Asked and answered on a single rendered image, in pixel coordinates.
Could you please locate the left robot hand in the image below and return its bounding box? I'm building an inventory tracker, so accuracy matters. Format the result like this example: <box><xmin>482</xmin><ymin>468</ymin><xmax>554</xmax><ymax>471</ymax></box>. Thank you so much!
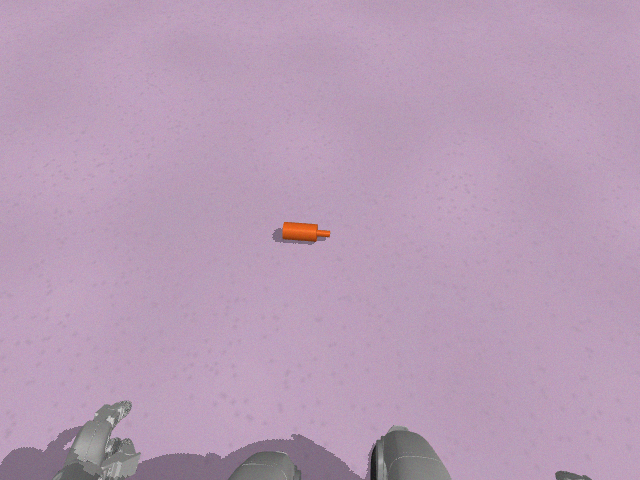
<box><xmin>63</xmin><ymin>401</ymin><xmax>141</xmax><ymax>480</ymax></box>

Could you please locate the bottle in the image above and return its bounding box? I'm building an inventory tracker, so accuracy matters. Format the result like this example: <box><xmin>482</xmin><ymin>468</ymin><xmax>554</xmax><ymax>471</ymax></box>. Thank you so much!
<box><xmin>282</xmin><ymin>222</ymin><xmax>330</xmax><ymax>242</ymax></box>

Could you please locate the left robot arm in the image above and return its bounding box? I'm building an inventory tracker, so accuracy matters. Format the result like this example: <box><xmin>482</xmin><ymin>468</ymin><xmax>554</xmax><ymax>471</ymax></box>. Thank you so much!
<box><xmin>52</xmin><ymin>462</ymin><xmax>104</xmax><ymax>480</ymax></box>

